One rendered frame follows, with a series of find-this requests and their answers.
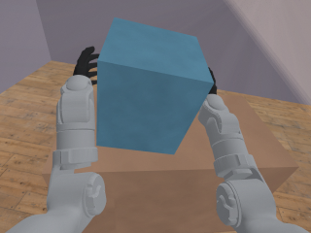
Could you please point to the right robot forearm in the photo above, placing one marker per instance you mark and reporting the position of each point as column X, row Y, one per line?
column 232, row 160

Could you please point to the left robot forearm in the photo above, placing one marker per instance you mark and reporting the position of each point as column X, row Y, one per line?
column 75, row 125

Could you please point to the robot right upper arm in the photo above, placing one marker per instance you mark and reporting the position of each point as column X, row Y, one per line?
column 248, row 207

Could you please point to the right robot hand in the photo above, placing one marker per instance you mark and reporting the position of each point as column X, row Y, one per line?
column 214, row 88

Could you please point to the pedestal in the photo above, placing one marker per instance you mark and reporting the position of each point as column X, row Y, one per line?
column 152, row 192

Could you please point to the robot left upper arm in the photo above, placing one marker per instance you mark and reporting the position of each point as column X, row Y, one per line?
column 73, row 201

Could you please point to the carton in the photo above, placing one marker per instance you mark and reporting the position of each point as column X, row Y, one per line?
column 151, row 83

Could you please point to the left robot hand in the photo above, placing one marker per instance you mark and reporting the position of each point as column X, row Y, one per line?
column 83, row 66

